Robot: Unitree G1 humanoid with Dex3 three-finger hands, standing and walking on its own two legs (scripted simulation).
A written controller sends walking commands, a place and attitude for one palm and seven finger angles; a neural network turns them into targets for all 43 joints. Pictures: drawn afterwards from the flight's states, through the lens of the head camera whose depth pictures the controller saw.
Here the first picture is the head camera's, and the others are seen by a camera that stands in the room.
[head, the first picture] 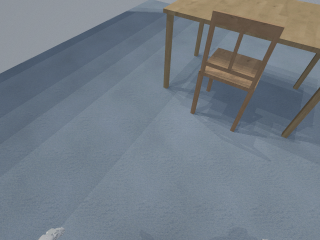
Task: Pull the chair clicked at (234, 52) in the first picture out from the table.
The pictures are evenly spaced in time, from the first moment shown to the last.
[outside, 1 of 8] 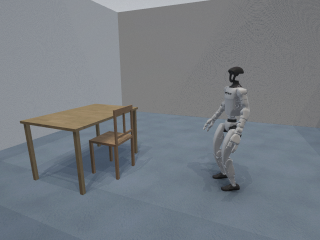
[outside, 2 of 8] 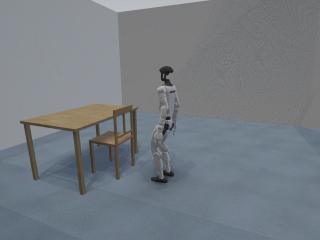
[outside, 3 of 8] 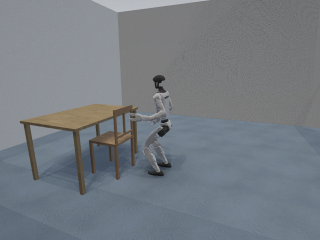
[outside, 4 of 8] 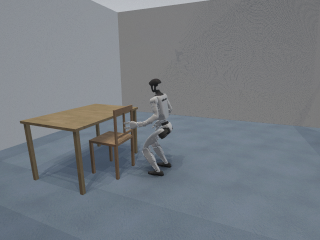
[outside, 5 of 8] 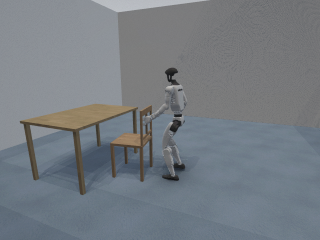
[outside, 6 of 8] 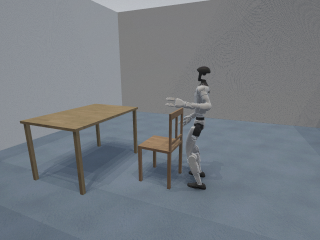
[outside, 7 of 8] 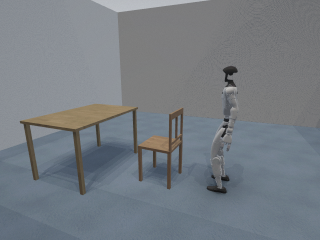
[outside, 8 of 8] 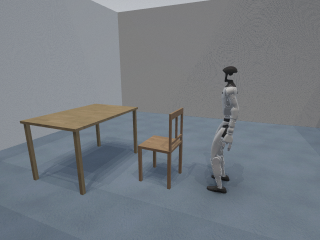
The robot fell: no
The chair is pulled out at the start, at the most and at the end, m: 0.00 0.64 0.64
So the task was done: yes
